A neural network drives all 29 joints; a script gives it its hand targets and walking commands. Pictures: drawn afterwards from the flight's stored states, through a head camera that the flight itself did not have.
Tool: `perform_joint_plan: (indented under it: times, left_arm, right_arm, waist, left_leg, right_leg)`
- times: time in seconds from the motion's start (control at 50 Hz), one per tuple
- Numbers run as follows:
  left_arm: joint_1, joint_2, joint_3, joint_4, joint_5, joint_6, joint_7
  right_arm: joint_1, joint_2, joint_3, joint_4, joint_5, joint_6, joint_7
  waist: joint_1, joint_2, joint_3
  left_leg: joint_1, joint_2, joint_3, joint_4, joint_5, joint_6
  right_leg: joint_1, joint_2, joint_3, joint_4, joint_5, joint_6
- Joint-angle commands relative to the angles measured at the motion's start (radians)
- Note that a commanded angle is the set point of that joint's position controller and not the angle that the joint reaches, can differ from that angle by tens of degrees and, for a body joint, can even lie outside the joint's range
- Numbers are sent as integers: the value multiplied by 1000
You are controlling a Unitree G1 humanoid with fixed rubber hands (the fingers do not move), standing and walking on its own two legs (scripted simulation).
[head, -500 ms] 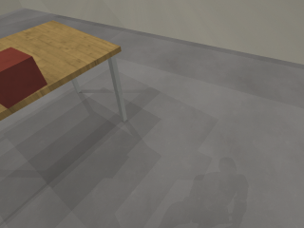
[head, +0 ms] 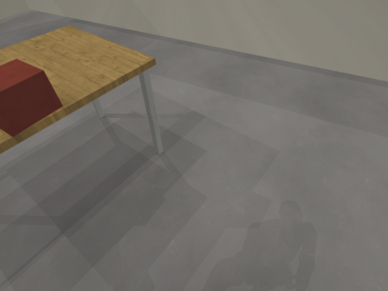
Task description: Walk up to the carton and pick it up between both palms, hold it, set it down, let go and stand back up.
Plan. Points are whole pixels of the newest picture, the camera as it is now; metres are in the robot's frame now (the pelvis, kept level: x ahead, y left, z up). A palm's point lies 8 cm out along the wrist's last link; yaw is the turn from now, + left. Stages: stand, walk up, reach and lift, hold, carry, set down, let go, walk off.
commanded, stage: walk up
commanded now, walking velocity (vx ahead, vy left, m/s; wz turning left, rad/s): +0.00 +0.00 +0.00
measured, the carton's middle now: (14, 96) +0.75 +0.67 +0.00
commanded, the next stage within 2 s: none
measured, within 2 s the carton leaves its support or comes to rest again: neither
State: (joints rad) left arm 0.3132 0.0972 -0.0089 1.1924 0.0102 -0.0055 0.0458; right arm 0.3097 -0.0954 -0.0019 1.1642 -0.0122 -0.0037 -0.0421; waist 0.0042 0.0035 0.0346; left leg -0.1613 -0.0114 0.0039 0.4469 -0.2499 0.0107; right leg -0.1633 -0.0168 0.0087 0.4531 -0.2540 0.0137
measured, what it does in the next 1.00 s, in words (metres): walks ahead, turning left: left foot, then right foot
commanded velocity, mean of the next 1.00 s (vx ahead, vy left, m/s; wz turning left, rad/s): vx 0.00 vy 0.00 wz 0.00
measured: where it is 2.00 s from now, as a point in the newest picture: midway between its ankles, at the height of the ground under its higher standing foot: (122, 276)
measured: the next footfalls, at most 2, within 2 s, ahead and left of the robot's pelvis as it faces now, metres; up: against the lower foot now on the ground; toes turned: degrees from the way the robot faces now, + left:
left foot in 0.46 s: +0.13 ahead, +0.29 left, +0.00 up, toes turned +25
right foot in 0.86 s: +0.34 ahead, +0.14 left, +0.00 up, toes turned +25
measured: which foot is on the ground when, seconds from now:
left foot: down 0.00-0.12, up 0.14-0.44, down 0.46-0.88, up 0.90-1.00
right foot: down 0.00-0.48, up 0.50-0.84, down 0.86-1.00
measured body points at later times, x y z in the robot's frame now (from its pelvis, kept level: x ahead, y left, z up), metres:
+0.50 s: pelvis +0.05 +0.12 -0.04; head +0.05 +0.15 +0.40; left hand -0.01 +0.39 -0.20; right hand +0.19 -0.14 -0.15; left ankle +0.09 +0.27 -0.74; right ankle +0.00 -0.11 -0.72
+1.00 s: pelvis +0.22 +0.20 -0.03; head +0.22 +0.17 +0.42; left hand +0.09 +0.42 -0.14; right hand +0.40 +0.01 -0.17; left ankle +0.14 +0.29 -0.68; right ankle +0.30 +0.13 -0.74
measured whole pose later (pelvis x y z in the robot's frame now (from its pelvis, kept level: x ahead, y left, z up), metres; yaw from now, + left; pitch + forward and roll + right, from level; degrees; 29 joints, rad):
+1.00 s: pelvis +0.22 +0.20 -0.03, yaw +35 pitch -4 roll +0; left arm 0.44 0.20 0.01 0.79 0.01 -0.07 0.04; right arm 0.38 -0.27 -0.03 0.87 -0.06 0.01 0.04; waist 0.02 0.06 0.01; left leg -0.43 -0.07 -0.06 1.17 -0.50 -0.01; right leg -0.29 -0.08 -0.15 0.73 -0.37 -0.02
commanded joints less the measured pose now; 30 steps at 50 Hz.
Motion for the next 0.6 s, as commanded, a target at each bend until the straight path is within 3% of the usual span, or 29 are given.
perform_joint_plan:
  times: [0.0,0.06,0.08,0.1,0.12,0.14,0.16,0.2,0.24,0.28,0.32,0.36,0.38,0.4,0.42,0.44,0.46,0.48,0.5,0.52,0.56,0.58]
  left_arm:
    - [82,75,8,-2,0,-4,2]
    - [85,72,7,-1,0,-4,2]
    - [50,280,81,-129,42,-31,21]
    - [149,318,99,-105,49,-33,35]
    - [174,324,108,-97,49,-35,50]
    - [124,305,110,-121,50,-39,59]
    - [81,299,112,-148,48,-49,62]
    - [15,258,103,-179,53,-72,55]
    - [-1,253,93,-200,62,-85,51]
    - [5,264,91,-216,63,-91,44]
    - [-38,285,87,-238,68,-90,28]
    - [-57,328,93,-264,77,-79,9]
    - [-58,349,98,-278,80,-66,1]
    - [-44,346,96,-289,89,-50,-8]
    - [-12,322,85,-299,99,-33,-20]
    - [11,264,60,-332,96,-22,-38]
    - [28,214,34,-393,80,-15,-58]
    - [13,244,36,-442,54,-15,-66]
    - [1,257,33,-453,35,-21,-69]
    - [-22,266,29,-456,34,-27,-72]
    - [15,253,21,-455,29,-44,-72]
    - [21,254,18,-462,31,-49,-69]
  right_arm:
    - [84,-67,-7,-8,0,-4,-1]
    - [83,-67,-7,-9,0,-5,-1]
    - [8,-276,-59,-97,-11,-4,15]
    - [-76,-274,-66,-141,-3,0,30]
    - [-101,-243,-65,-173,-14,7,39]
    - [-85,-231,-65,-194,-40,12,48]
    - [-46,-208,-65,-207,-56,11,57]
    - [2,-192,-73,-204,-70,10,71]
    - [9,-182,-73,-218,-65,16,90]
    - [-10,-176,-62,-244,-52,19,102]
    - [-2,-172,-48,-260,-38,12,112]
    - [41,-196,-50,-263,-27,0,117]
    - [82,-211,-56,-258,-28,-5,113]
    - [150,-237,-67,-240,-30,-10,105]
    - [258,-279,-85,-206,-27,-19,88]
    - [338,-354,-102,-197,-27,-22,69]
    - [305,-422,-110,-240,-20,-17,56]
    - [268,-473,-125,-273,2,-6,47]
    - [221,-499,-133,-281,13,0,33]
    - [181,-468,-125,-292,12,4,28]
    - [132,-408,-106,-313,-10,-8,27]
    - [110,-370,-95,-326,-17,-17,31]
  waist:
    - [-1,-2,73]
    - [-1,-3,75]
    - [64,-24,56]
    - [114,-124,88]
    - [115,-194,118]
    - [87,-141,175]
    - [52,-117,182]
    - [-3,-103,152]
    - [-16,-137,130]
    - [-13,-158,147]
    - [-38,-178,147]
    - [-58,-181,98]
    - [-74,-145,66]
    - [-101,-60,32]
    - [-145,102,-28]
    - [-179,316,-25]
    - [-143,434,5]
    - [-126,307,-6]
    - [-94,273,30]
    - [-84,241,52]
    - [-44,228,10]
    - [-36,203,-14]
  left_leg:
    - [-47,83,-83,-101,85,26]
    - [-51,84,-85,-101,83,26]
    - [-343,27,-170,64,-279,31]
    - [-573,0,-95,236,-375,10]
    - [-631,26,-30,506,-316,-24]
    - [-633,109,-68,628,-279,-36]
    - [-624,144,-93,680,-253,-43]
    - [-584,175,-105,693,-176,-59]
    - [-538,169,-74,638,-124,-68]
    - [-503,173,-40,534,-58,-78]
    - [-379,158,12,377,-3,-69]
    - [-194,105,103,300,26,-49]
    - [-99,81,142,259,43,-37]
    - [-8,45,161,230,22,-26]
    - [98,-15,151,191,-30,-18]
    - [108,28,-36,75,-166,6]
    - [81,177,-490,-104,-398,72]
    - [74,303,-802,-273,-581,177]
    - [3,350,-859,-322,-733,222]
    - [-29,336,-777,-301,-709,218]
    - [-46,291,-591,-192,-480,217]
    - [-89,280,-536,-165,-389,215]
  right_leg:
    - [-53,-59,57,-92,98,-41]
    - [-54,-59,57,-91,96,-41]
    - [153,-120,91,-47,-277,-113]
    - [254,-282,264,-193,-508,-183]
    - [220,-448,402,-329,-595,-245]
    - [124,-524,437,-342,-553,-266]
    - [85,-535,400,-342,-474,-264]
    - [51,-466,226,-320,-310,-211]
    - [36,-409,64,-302,-258,-181]
    - [8,-368,-49,-295,-249,-163]
    - [-50,-309,-180,-245,-208,-141]
    - [-105,-292,-231,-140,-207,-147]
    - [-134,-298,-243,-51,-219,-148]
    - [-158,-280,-256,96,-233,-143]
    - [-175,-218,-274,343,-206,-122]
    - [-257,-138,-275,609,-276,-85]
    - [-450,-49,-159,792,-435,-44]
    - [-520,-41,-11,854,-409,-47]
    - [-555,-84,8,883,-407,-42]
    - [-561,-103,8,869,-388,-35]
    - [-494,-124,25,780,-355,-41]
    - [-447,-125,30,731,-342,-45]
